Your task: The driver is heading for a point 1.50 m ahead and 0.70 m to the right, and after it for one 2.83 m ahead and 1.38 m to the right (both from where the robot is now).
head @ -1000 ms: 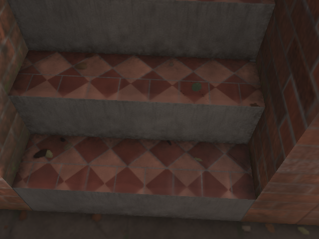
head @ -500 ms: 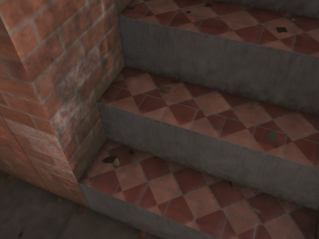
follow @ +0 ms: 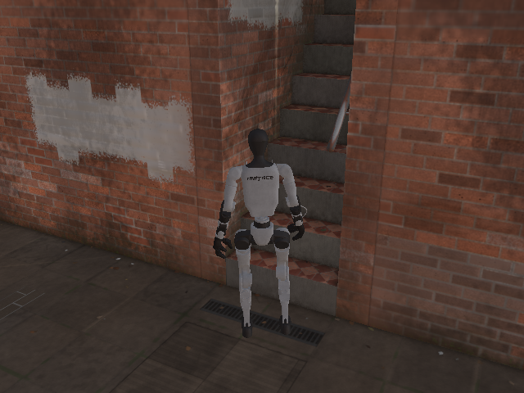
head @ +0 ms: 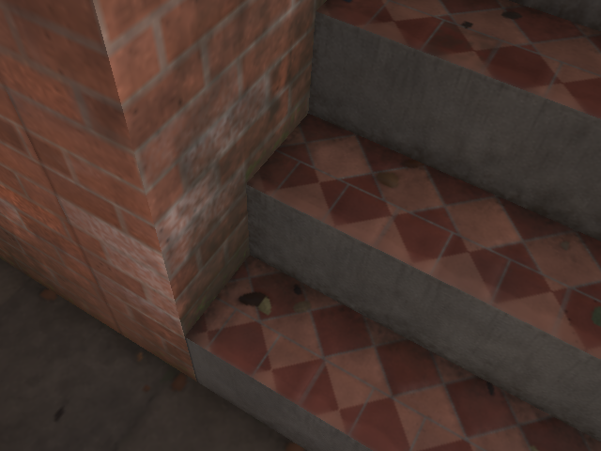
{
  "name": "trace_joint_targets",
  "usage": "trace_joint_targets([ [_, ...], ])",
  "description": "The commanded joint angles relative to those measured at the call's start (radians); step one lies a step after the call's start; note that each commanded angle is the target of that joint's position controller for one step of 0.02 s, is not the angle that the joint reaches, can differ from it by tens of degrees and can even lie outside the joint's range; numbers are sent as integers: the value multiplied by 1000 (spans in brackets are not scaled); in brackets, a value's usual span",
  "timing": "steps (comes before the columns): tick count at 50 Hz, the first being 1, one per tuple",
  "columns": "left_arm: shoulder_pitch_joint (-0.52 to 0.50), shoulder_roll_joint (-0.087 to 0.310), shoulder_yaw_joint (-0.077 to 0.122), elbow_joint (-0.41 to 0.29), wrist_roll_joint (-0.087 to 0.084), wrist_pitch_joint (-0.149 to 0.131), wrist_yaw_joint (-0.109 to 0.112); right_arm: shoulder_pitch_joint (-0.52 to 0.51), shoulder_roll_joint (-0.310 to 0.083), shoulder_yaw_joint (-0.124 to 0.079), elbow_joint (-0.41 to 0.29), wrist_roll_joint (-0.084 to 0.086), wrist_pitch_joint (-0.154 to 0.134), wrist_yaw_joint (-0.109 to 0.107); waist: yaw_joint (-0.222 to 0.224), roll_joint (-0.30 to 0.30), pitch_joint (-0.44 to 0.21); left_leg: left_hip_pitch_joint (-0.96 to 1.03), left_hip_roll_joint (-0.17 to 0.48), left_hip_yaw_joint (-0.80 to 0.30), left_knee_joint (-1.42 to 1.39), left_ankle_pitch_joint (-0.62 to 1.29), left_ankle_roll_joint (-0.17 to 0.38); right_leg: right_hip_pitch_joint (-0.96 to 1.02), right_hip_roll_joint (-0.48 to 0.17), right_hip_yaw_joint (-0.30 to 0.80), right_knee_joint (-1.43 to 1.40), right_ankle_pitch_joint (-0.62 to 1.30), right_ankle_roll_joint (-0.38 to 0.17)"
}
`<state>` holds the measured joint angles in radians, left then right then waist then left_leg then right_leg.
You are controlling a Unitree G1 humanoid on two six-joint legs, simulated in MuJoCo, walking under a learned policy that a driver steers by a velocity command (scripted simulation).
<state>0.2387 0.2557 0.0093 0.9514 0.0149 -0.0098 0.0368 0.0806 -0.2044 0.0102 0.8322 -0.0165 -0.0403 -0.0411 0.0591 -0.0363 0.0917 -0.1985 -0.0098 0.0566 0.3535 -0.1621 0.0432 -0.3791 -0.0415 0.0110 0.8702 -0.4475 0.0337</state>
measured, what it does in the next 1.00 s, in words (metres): steps on the spot, turning right: right foot, then left foot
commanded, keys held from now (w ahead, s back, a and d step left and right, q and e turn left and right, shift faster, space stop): e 0.92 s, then no key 0.08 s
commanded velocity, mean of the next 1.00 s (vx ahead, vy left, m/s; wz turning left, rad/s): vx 0.03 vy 0.00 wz -0.51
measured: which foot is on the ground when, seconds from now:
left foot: down 0.00-0.24, up 0.26-0.72, down 0.74-1.00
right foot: up 0.00-0.22, down 0.24-0.74, up 0.76-1.00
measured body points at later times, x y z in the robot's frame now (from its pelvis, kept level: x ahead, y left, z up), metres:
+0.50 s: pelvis +0.01 -0.01 +0.00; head +0.04 -0.06 +0.44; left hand +0.25 +0.23 -0.08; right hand +0.08 -0.34 -0.12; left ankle +0.04 +0.14 -0.67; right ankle +0.02 -0.10 -0.75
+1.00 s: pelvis +0.01 +0.05 +0.00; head +0.06 +0.04 +0.44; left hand +0.30 +0.20 -0.11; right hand -0.04 -0.25 -0.11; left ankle +0.07 +0.14 -0.75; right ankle -0.08 -0.06 -0.67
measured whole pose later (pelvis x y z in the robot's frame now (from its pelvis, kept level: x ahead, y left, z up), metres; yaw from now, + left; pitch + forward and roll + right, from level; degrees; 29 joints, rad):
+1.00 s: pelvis +0.01 +0.05 +0.00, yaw -35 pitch +2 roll +0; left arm 0.16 0.34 0.06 0.71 0.00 0.01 0.02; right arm 0.16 -0.27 -0.01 0.76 -0.03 0.02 -0.08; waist -0.02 -0.04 0.07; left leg -0.21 0.00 0.07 0.38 -0.19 0.04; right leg -0.52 -0.01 0.06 1.07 -0.40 0.14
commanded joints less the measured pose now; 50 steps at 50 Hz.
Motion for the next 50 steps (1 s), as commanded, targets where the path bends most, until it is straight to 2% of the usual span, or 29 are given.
trace_joint_targets([
  [1,89,79,26,-6,23,25,3,32,-169,-50,-1,20,-19,-3,-3,173,-169,99,271,-52,-22,746,148,36,5,-16,1,54,-8],
  [5,-27,84,24,-38,26,38,-6,26,-173,-55,17,13,0,-23,-36,205,-128,67,272,-36,-53,465,159,43,-2,-37,-68,68,-22],
  [6,-60,99,29,-52,22,35,-8,25,-177,-59,23,1,9,-25,-44,186,-127,70,275,-31,-35,466,159,50,-2,-37,-94,53,-29],
  [9,-74,99,33,-65,13,25,-10,30,-198,-63,28,5,23,-32,-55,171,-122,95,287,-32,20,429,150,84,23,-61,-216,49,-41],
  [10,-131,143,48,-117,-26,16,-31,-57,-281,-89,-8,16,33,-48,-33,131,-145,60,313,-78,26,360,135,99,5,-65,-307,162,-40],
  [11,-122,169,58,-117,-12,8,-43,-52,-278,-88,-8,19,46,-61,-23,98,-158,47,285,-69,81,282,101,154,7,-45,-376,254,-57],
  [12,-76,203,74,-120,-8,4,-34,-16,-237,-82,-14,7,59,-58,-22,-11,-165,-44,207,9,241,122,18,254,-51,63,-439,523,-99],
  [13,-32,311,102,-125,0,0,-19,-15,-160,-57,-69,-29,67,-58,-31,-259,-142,-322,10,95,487,-328,-103,351,-278,439,-502,828,-281],
  [14,20,265,94,-133,25,-17,-20,-84,-168,-58,-86,-25,77,-53,37,-186,-206,-363,-49,-77,755,-559,-126,356,-346,546,-550,912,-428],
  [15,-27,265,97,-150,20,-39,-20,-48,-192,-66,-92,-6,82,-40,-9,-107,-192,-398,-36,-153,859,-497,-118,335,-318,462,-545,885,-417],
  [16,-100,256,101,-175,6,-49,-19,-12,-215,-76,-80,1,79,-36,-47,-56,-172,-413,-18,-167,863,-404,-110,317,-257,371,-533,832,-351],
  [18,-159,231,98,-204,-15,-35,-8,7,-243,-89,-62,-23,69,-41,-64,3,-178,-433,-3,-161,830,-281,-128,308,-208,313,-509,783,-278],
  [21,-153,202,82,-223,4,-10,2,22,-190,-77,-69,-10,60,-41,-62,-71,-195,-365,-41,-128,735,-225,-149,250,-148,280,-505,700,-254],
  [22,-147,195,77,-231,-5,-13,0,13,-186,-72,-82,3,57,-43,-59,-92,-194,-351,-53,-117,677,-211,-151,246,-142,290,-514,648,-251],
  [25,-134,238,86,-249,11,-17,-15,-6,-190,-64,-98,-14,77,-56,-39,-107,-184,-348,-63,-131,570,-197,-144,249,-154,367,-525,471,-228],
  [27,-145,240,87,-254,-1,-22,-16,-18,-194,-72,-114,15,64,-54,-42,-160,-176,-283,-76,-143,445,-178,-132,221,-119,394,-550,295,-214],
  [31,-161,253,98,-271,2,-19,-2,-10,-222,-89,-108,23,31,-38,-40,-178,-160,-227,-69,-165,299,-161,-102,233,-129,490,-580,191,-198],
  [35,-196,233,100,-296,-25,-16,3,107,-221,-99,-75,30,22,-7,-95,-154,-163,-33,-54,-133,32,-49,-66,175,-83,508,-537,293,-170],
  [36,-189,203,91,-309,-28,-13,19,129,-244,-108,-64,24,31,-1,-103,-108,-171,87,-9,-130,-42,17,-44,79,-57,485,-508,253,-134],
  [37,-158,156,74,-309,-29,-14,16,157,-272,-111,-66,6,37,-7,-99,5,-197,239,139,-243,-74,22,14,-72,9,408,-338,67,-91],
  [38,-106,112,65,-318,-33,-25,9,116,-318,-113,-95,-25,52,-14,-51,262,-178,259,321,-470,-88,191,160,-269,177,196,-78,-152,-30],
  [39,-91,217,96,-313,-25,-43,6,68,-278,-106,-117,-56,52,-10,-55,276,-174,147,410,-538,-122,302,271,-282,122,174,192,-188,30],
  [40,-60,273,112,-286,-13,-38,10,0,-243,-93,-150,-54,47,-8,-32,217,-160,102,368,-421,-100,346,244,-256,81,174,322,-124,50],
  [42,-27,228,107,-251,-5,-12,18,-41,-214,-78,-172,-29,49,-14,-34,115,-154,72,257,-239,-42,363,175,-261,70,141,475,-12,78],
  [43,-35,198,97,-262,-2,-4,15,-29,-212,-70,-167,-28,54,-21,-43,92,-151,63,242,-198,-28,395,180,-269,68,133,489,29,90],
  [45,-96,173,86,-305,-11,-6,-13,48,-230,-64,-145,-23,48,-39,-75,122,-121,83,219,-151,-38,396,204,-281,66,90,401,71,113],
  [46,-118,158,78,-317,-11,2,-10,74,-203,-54,-125,-20,49,-47,-81,152,-144,126,230,-145,-58,367,206,-288,52,40,335,84,119],
  [47,-146,142,69,-336,-13,3,-10,86,-217,-57,-121,-23,54,-52,-97,159,-138,146,231,-156,-59,355,211,-274,40,40,268,74,119],
  [50,-157,100,42,-360,-8,8,-27,72,-274,-77,-131,-7,51,-41,-99,149,-163,161,264,-164,-47,357,223,-151,19,18,68,9,98],
])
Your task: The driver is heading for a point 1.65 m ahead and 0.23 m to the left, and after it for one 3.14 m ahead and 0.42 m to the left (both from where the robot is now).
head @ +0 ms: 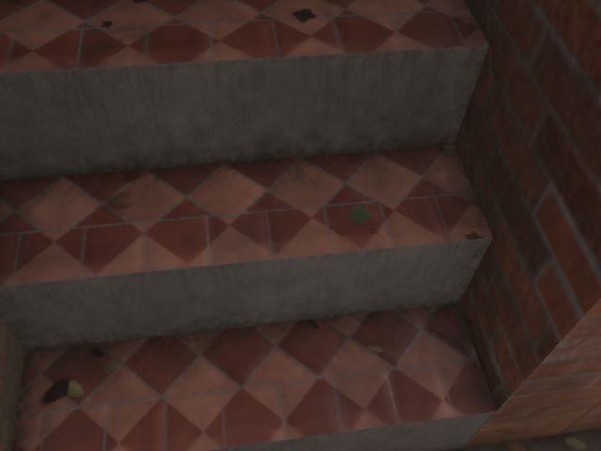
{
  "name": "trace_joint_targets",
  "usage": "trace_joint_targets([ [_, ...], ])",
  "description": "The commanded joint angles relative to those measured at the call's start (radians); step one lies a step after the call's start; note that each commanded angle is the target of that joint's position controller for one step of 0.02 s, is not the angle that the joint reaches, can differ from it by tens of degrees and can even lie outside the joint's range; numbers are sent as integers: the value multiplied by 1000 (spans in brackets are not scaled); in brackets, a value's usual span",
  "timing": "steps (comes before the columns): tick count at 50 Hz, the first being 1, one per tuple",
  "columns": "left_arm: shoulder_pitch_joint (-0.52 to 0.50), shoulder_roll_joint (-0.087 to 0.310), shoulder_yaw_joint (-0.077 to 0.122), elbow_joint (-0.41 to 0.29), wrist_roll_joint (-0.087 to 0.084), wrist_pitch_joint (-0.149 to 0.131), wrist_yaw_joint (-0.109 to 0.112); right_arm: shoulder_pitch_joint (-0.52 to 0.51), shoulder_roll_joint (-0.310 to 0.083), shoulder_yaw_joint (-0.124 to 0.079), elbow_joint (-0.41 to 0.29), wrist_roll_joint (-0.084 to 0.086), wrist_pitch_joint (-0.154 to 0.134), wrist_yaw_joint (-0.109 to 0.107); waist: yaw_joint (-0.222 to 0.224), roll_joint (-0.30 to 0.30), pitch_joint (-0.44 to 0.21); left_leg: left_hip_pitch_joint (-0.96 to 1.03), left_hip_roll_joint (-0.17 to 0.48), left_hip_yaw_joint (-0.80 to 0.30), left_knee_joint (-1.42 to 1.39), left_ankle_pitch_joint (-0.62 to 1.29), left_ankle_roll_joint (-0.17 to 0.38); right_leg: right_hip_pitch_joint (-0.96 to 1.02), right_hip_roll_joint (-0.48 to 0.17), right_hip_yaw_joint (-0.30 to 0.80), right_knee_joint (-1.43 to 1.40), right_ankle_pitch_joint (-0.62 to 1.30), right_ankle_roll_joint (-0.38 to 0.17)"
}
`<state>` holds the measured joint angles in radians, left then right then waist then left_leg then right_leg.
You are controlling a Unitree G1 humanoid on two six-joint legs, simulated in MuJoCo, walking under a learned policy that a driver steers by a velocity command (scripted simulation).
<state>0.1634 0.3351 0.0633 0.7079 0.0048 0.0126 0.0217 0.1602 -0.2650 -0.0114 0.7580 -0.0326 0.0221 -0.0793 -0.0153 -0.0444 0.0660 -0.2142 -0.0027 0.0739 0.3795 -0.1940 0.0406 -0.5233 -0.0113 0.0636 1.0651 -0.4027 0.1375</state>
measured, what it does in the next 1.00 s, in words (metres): steps on the spot: right foot, then left foot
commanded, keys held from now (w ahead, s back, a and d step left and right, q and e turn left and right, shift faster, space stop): no key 1.00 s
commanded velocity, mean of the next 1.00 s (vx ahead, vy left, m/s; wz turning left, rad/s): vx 0.00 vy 0.00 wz -0.10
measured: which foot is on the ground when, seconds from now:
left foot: down 0.00-0.16, up 0.18-0.38, down 0.40-1.00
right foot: up 0.00-0.12, down 0.14-1.00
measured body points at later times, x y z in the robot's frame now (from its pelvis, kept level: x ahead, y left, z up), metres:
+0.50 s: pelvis -0.02 -0.02 -0.01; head -0.01 -0.02 +0.44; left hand +0.16 +0.22 -0.11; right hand +0.08 -0.30 -0.12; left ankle -0.02 +0.14 -0.74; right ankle -0.02 -0.13 -0.74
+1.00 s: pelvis -0.01 +0.00 +0.00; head +0.00 -0.01 +0.44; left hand +0.11 +0.26 -0.13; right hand +0.08 -0.27 -0.13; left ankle -0.02 +0.14 -0.74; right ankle -0.02 -0.13 -0.74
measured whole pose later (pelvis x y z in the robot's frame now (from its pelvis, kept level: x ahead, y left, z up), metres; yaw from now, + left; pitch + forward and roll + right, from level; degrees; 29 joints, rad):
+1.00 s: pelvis -0.01 +0.00 +0.00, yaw -4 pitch +0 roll +1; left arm 0.13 0.28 -0.01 0.99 0.02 -0.04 0.03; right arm 0.19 -0.25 -0.01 0.84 -0.01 -0.01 -0.05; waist 0.00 0.00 0.02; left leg -0.18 0.02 -0.02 0.44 -0.26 -0.03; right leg -0.23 -0.01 0.04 0.48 -0.25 0.02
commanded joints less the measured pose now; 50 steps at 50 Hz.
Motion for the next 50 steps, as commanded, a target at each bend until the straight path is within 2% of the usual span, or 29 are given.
trace_joint_targets([
  [1,-74,19,-18,-116,3,-14,-17,-24,-223,-60,-66,11,-13,4,-22,158,-140,159,261,-176,-70,374,227,49,-12,-50,-201,-54,-17],
  [4,-45,49,-15,-99,14,-5,-19,-34,-225,-69,-71,22,-19,23,-19,188,-128,134,273,-200,-55,293,213,157,-4,-77,-425,-13,-63],
  [5,-21,49,-15,-83,13,-7,-11,-41,-216,-69,-71,41,-20,22,-2,180,-125,117,267,-194,-26,310,193,220,9,-95,-551,72,-85],
  [6,-1,54,-14,-72,14,-5,-6,-22,-185,-60,-59,53,-22,25,11,173,-117,87,241,-182,5,298,157,300,16,-92,-706,165,-116],
  [7,9,82,-9,-72,16,1,5,37,-160,-51,-37,50,-35,35,9,143,-130,14,217,-165,24,240,97,420,-16,-48,-780,261,-146],
  [8,36,128,-5,-76,23,13,22,37,-107,-34,-58,18,-62,48,4,28,-201,-107,167,-113,125,25,23,588,-152,106,-735,500,-191],
  [9,-13,177,4,-74,56,16,26,17,-66,-24,-81,-3,-75,44,-15,-131,-204,-167,78,-27,155,-225,-56,467,-316,267,-707,591,-336],
  [10,-33,98,-14,-81,59,0,20,-47,-129,-40,-71,-12,-69,36,30,-46,-187,-127,87,-78,249,-274,-94,420,-308,249,-716,605,-398],
  [11,-52,65,-24,-64,63,-14,19,-62,-125,-43,-78,1,-64,36,21,-64,-177,-151,81,-97,278,-272,-101,413,-284,217,-718,590,-392],
  [12,-77,78,-19,-57,55,-26,15,-55,-115,-42,-72,8,-50,30,7,-78,-167,-165,80,-116,287,-281,-111,413,-252,199,-713,587,-375],
  [13,-91,82,-14,-49,40,-38,12,-45,-130,-46,-68,2,-38,22,6,-91,-150,-178,82,-133,299,-272,-123,407,-249,195,-708,609,-363],
  [14,-98,78,-16,-41,32,-49,5,-41,-136,-51,-69,5,-23,22,-4,-100,-139,-168,81,-142,315,-273,-134,388,-244,190,-693,669,-359],
  [16,-101,67,-17,-20,26,-56,-4,-5,-122,-49,-56,7,-10,23,-13,-88,-155,-110,73,-140,281,-248,-146,359,-221,161,-684,647,-346],
  [17,-114,61,-18,-13,25,-56,-5,-2,-114,-46,-52,8,-9,23,-20,-82,-150,-81,70,-131,228,-205,-146,343,-204,152,-680,599,-331],
  [19,-115,54,-22,5,23,-55,-7,-4,-107,-42,-42,5,-10,22,-25,-63,-139,16,61,-116,61,1,-136,300,-152,126,-684,415,-273],
  [20,-92,57,-23,17,19,-59,-8,-10,-119,-38,-49,0,-10,21,-14,-61,-144,65,80,-128,41,91,-130,279,-126,126,-700,267,-236],
  [21,-79,47,-29,35,29,-62,-10,-5,-137,-38,-56,3,-7,21,-10,-46,-130,99,115,-152,30,153,-111,236,-104,122,-714,144,-204],
  [22,-59,45,-29,37,26,-57,-8,0,-174,-49,-30,21,-7,26,16,38,-99,30,95,-145,49,42,-74,245,-64,72,-729,70,-178],
  [23,-94,39,-36,47,33,-57,-6,-14,-129,-39,-35,23,-14,34,-9,25,-78,-4,89,-148,17,12,-60,270,-49,58,-695,69,-158],
  [24,-102,40,-35,49,28,-57,-4,-24,-119,-34,-30,14,-20,37,0,47,-70,-22,88,-149,2,4,-61,279,-41,46,-678,97,-157],
  [25,-101,43,-34,56,25,-55,5,-18,-125,-34,-20,5,-34,34,9,65,-81,-26,78,-144,-8,-4,-66,297,-43,35,-666,116,-158],
  [27,-89,51,-34,74,23,-49,14,-13,-117,-31,-11,8,-53,35,14,82,-79,-22,75,-139,-8,2,-72,295,-41,34,-660,149,-163],
  [30,-85,48,-36,99,22,-45,18,2,-112,-27,1,14,-63,35,12,78,-80,-20,70,-135,-8,0,-73,298,-39,31,-656,170,-160],
  [38,-69,53,-40,171,16,-58,9,22,-106,-24,13,17,-52,23,5,48,-90,13,63,-132,-4,46,-61,299,-35,23,-654,231,-145],
  [48,-57,67,-46,236,13,-60,12,21,-100,-28,24,19,-43,23,14,48,-91,29,56,-126,-7,96,-59,317,-38,21,-657,287,-147],
  [49,-60,69,-46,244,24,-59,10,26,-105,-32,31,23,-40,21,13,46,-87,28,53,-125,-10,91,-54,317,-37,20,-660,294,-145],
  [50,-61,71,-46,248,24,-60,8,27,-106,-33,32,23,-38,19,14,45,-87,30,53,-125,-11,93,-54,319,-37,20,-660,302,-145],
])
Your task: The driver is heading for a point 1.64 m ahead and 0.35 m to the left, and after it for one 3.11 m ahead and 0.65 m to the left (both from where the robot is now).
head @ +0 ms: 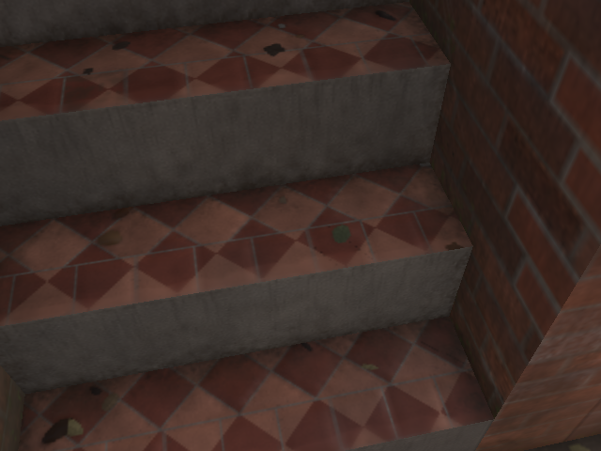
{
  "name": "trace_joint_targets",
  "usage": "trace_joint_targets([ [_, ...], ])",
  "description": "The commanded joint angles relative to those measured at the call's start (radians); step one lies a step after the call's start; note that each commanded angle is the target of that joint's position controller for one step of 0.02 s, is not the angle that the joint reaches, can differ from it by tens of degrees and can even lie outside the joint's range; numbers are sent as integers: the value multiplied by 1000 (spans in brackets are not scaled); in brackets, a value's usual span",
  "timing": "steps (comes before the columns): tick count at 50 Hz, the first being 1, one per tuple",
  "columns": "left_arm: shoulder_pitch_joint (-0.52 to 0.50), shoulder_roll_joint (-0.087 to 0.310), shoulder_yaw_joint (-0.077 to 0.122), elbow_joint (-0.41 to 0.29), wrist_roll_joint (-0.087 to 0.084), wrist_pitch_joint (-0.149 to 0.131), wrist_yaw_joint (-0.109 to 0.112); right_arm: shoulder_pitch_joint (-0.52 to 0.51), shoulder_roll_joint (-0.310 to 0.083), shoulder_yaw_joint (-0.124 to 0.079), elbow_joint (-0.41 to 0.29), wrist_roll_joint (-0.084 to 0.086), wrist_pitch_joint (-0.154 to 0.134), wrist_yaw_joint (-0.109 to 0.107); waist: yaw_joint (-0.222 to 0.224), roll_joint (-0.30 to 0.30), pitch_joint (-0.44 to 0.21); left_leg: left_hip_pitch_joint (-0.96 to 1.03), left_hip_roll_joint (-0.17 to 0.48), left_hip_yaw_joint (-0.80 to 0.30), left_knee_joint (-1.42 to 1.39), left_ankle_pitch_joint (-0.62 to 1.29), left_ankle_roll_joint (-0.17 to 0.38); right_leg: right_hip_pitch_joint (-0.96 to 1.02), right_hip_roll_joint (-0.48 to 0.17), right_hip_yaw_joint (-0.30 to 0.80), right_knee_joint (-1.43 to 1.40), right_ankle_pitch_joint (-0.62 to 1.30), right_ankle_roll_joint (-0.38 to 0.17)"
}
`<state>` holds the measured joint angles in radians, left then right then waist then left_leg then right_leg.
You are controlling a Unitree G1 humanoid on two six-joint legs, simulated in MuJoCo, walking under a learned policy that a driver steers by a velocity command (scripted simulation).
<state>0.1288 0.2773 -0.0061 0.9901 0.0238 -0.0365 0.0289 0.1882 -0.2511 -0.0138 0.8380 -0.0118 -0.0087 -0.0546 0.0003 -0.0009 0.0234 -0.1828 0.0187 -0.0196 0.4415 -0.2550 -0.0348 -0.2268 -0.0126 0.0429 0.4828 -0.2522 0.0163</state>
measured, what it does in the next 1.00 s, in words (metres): stands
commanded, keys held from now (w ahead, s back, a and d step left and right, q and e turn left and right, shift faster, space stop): no key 0.48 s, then w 0.14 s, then no key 0.38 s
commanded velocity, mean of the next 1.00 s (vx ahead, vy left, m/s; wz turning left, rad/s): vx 0.03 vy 0.03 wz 0.00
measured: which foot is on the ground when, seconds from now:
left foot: down 0.00-1.00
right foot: down 0.00-1.00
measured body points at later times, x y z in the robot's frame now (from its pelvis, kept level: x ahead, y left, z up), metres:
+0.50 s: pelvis +0.01 +0.00 +0.00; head +0.02 -0.01 +0.45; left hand +0.11 +0.27 -0.13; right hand +0.11 -0.27 -0.13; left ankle -0.01 +0.14 -0.74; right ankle +0.00 -0.13 -0.74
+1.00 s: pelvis +0.02 +0.04 +0.00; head +0.04 +0.04 +0.45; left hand +0.10 +0.31 -0.14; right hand +0.09 -0.23 -0.14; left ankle -0.01 +0.14 -0.74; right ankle +0.00 -0.13 -0.74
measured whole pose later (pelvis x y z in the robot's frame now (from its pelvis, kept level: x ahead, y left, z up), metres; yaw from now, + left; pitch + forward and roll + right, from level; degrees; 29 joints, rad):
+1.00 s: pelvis +0.02 +0.04 +0.00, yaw +1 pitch +0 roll +1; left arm 0.14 0.28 0.01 1.02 0.03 -0.02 0.05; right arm 0.21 -0.25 -0.02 1.03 -0.01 -0.03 -0.02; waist 0.03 -0.03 0.03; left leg -0.14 -0.05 -0.01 0.40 -0.26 0.03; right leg -0.18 -0.08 0.05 0.43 -0.26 0.08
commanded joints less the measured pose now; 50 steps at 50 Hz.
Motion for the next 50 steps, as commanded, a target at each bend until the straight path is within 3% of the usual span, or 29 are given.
trace_joint_targets([
  [1,-28,129,23,-29,3,-11,0,-2,-120,-32,-46,2,-7,-7,-1,2,-47,1,32,-31,-74,159,22,26,-36,40,-78,158,-24],
  [24,-52,138,22,37,-3,-11,-2,1,-125,-43,-1,3,-2,-13,2,-1,-58,13,33,-26,-85,181,12,55,-40,36,-92,219,-37],
  [26,-74,143,20,10,14,-21,-11,29,-127,-46,30,12,11,-26,19,13,-67,5,13,-14,-77,117,2,65,-68,67,-118,188,-53],
  [27,-51,115,18,15,3,-23,-4,53,-100,-34,63,4,25,-15,18,-15,-60,31,25,-31,-78,111,15,65,-147,138,-173,183,-59],
  [30,-53,178,41,-12,11,-21,10,40,-109,-39,85,1,36,-10,34,-86,-16,-11,2,-25,-66,71,28,72,-204,214,-217,115,-92],
  [31,-73,237,52,-35,18,-29,13,-11,-152,-57,44,8,30,-28,44,-102,-31,-47,9,-33,-35,67,8,76,-169,200,-188,63,-116],
  [32,-55,164,47,-23,9,-20,17,34,-114,-39,84,-4,28,-9,30,-125,-34,-29,0,-26,-59,74,27,84,-219,218,-218,115,-109],
  [33,-66,133,36,-26,5,-15,15,63,-92,-34,100,-7,15,1,16,-135,-27,46,9,-36,-109,97,37,39,-184,165,-211,130,-77],
  [34,-66,94,32,-23,-1,-15,14,82,-103,-36,125,-5,8,6,12,-105,-31,89,20,-53,-137,155,52,33,-144,107,-180,163,-42],
  [35,-58,88,32,-22,-3,-16,13,75,-120,-40,137,-2,1,6,23,-68,-26,105,33,-68,-142,222,65,36,-108,57,-147,182,-14],
  [36,-42,130,35,-37,17,-27,6,57,-163,-54,133,31,2,0,50,-23,-27,79,9,-48,-112,278,59,29,-46,-3,-125,152,13],
  [37,-46,81,32,-15,-3,-20,9,55,-126,-40,139,7,-2,4,27,-45,-56,122,57,-84,-134,331,77,45,-83,22,-133,162,14],
  [38,-34,73,27,-14,-10,-16,9,57,-119,-37,147,5,-5,4,34,-25,-50,126,62,-92,-140,353,81,50,-81,16,-134,157,18],
  [40,-28,76,30,-7,-8,-13,11,47,-122,-34,157,9,-10,1,33,1,-49,127,66,-95,-144,372,81,65,-82,13,-130,158,22],
  [42,-17,95,37,0,-5,8,6,42,-126,-32,163,3,-23,7,40,30,-47,114,66,-92,-140,411,78,86,-83,9,-124,182,7],
  [43,-26,154,46,-19,12,7,10,48,-185,-51,161,14,-23,21,34,57,-10,84,8,-51,-106,419,70,44,-36,-18,-93,177,13],
  [44,-19,143,45,-15,15,8,14,53,-167,-48,162,8,-25,27,31,57,-38,84,8,-47,-99,429,71,51,-39,-22,-85,175,16],
  [46,13,116,38,-10,2,12,21,62,-122,-35,163,6,-30,31,32,35,-45,84,8,-53,-89,450,71,44,-35,-24,-75,166,22],
  [50,29,110,33,-11,4,15,26,45,-128,-31,157,4,-37,34,27,25,-63,84,12,-53,-61,468,77,37,-38,-22,-63,174,30],
])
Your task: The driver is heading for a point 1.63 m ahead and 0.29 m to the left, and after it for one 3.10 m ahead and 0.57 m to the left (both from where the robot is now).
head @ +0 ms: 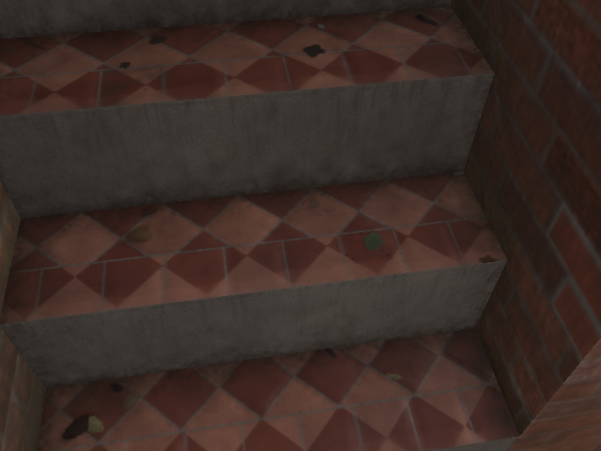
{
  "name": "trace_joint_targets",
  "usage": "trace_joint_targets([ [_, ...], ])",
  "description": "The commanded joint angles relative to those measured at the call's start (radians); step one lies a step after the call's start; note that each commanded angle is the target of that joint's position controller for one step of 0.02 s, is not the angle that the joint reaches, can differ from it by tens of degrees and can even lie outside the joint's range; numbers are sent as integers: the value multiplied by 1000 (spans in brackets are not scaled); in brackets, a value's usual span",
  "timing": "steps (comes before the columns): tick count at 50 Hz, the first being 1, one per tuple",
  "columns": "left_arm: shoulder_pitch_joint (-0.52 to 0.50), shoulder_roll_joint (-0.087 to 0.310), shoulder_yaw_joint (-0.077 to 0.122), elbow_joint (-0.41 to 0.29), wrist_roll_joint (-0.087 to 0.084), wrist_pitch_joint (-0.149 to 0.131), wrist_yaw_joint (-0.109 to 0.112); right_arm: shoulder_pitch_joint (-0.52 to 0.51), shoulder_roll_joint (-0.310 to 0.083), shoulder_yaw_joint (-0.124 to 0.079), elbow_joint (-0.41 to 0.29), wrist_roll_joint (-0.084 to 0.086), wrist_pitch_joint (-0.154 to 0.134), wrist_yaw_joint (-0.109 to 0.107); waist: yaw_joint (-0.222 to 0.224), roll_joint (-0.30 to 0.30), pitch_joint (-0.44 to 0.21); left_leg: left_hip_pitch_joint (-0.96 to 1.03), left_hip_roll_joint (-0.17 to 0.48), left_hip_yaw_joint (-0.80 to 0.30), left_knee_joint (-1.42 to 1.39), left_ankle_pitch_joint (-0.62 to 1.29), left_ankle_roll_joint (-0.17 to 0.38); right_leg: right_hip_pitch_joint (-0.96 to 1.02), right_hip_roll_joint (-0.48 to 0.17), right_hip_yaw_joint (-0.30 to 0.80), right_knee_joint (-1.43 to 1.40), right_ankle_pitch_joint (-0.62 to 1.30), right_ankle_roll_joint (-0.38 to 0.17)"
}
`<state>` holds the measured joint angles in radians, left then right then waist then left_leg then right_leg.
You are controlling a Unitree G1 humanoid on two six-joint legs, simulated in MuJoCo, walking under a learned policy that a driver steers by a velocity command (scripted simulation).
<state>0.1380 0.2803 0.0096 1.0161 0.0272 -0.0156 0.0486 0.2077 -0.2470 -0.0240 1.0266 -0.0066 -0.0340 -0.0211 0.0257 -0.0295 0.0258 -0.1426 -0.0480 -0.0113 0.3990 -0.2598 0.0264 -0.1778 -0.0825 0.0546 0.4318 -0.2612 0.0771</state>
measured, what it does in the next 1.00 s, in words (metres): stands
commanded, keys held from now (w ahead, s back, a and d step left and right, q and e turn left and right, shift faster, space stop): no key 0.98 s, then w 0.02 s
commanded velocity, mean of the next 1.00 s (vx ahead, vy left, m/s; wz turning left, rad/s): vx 0.01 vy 0.00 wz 0.00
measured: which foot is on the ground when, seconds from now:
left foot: down 0.00-1.00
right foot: down 0.00-1.00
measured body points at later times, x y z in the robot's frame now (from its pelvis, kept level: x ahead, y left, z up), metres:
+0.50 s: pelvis -0.01 -0.01 +0.00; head +0.00 +0.00 +0.45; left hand +0.03 +0.26 -0.15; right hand +0.05 -0.27 -0.14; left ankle -0.03 +0.11 -0.74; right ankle -0.02 -0.17 -0.74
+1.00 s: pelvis -0.02 -0.01 +0.00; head +0.00 -0.01 +0.45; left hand +0.02 +0.25 -0.15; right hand +0.03 -0.28 -0.15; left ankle -0.03 +0.11 -0.74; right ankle -0.02 -0.17 -0.74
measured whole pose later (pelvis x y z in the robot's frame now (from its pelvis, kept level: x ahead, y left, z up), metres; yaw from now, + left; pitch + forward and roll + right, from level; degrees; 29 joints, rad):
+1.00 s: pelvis -0.02 -0.01 +0.00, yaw +0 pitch +0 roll +0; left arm 0.26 0.25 -0.01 0.99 0.02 -0.03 0.04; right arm 0.20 -0.24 -0.01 1.08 -0.01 -0.01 -0.04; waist 0.00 -0.01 0.03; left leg -0.19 -0.01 -0.03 0.44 -0.25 0.00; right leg -0.20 -0.05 0.04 0.44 -0.24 0.06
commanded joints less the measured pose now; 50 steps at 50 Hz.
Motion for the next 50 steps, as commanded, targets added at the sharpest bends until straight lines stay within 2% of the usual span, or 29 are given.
trace_joint_targets([
  [1,24,109,17,-37,0,-5,6,22,-133,-20,-33,-1,-13,1,0,50,-67,40,79,-62,-16,465,17,-12,32,-33,-11,183,-30],
  [10,77,110,14,-34,-3,4,9,5,-129,-11,-32,0,-12,5,-3,31,-39,-8,70,-54,-10,348,14,-12,36,-29,-23,167,-27],
  [11,91,109,14,-25,-5,7,12,0,-123,-8,-35,-4,-14,8,-8,23,-39,-8,75,-58,-17,327,15,-14,42,-30,-24,150,-25],
  [15,106,108,13,-30,-2,9,14,-5,-123,-4,-26,-1,-17,11,-5,38,-21,-35,68,-50,-18,274,11,-12,41,-25,-34,144,-28],
  [16,108,86,7,-29,-4,-2,10,3,-112,-3,-18,8,-12,2,-11,43,-19,-28,65,-46,-23,256,6,-20,32,-28,-44,151,-21],
  [19,115,95,7,-26,-7,-20,-1,4,-120,-5,-14,4,1,-14,-17,26,-13,-12,63,-48,-25,243,6,-39,37,-33,-48,145,-16],
  [22,123,92,5,-26,-7,-28,-7,2,-119,-5,-11,4,9,-20,-17,19,-15,-8,64,-49,-26,235,7,-42,38,-35,-52,136,-14],
  [43,163,79,3,-47,-5,-26,-8,20,-112,0,29,3,10,-22,-18,21,0,-41,61,-46,-32,180,-8,-40,43,-33,-58,115,-26],
  [44,153,82,3,-51,-3,-24,-9,11,-121,-4,23,1,13,-22,-20,27,-7,-38,62,-42,-30,182,-5,-41,40,-35,-56,122,-26],
  [48,158,79,2,-53,-4,-23,-9,16,-111,-5,24,2,16,-24,-21,21,-6,-41,63,-43,-31,176,-4,-43,41,-36,-55,121,-27],
  [49,150,86,8,-52,-18,-22,-9,33,-106,-4,27,-1,22,-24,-35,10,-9,-33,65,-45,-35,167,-8,-48,45,-36,-47,142,-33],
  [50,145,75,5,-64,-10,-24,-12,55,-105,-4,47,3,29,-29,-21,35,-22,-38,48,-29,-31,118,-12,-30,36,-30,-61,123,-38],
])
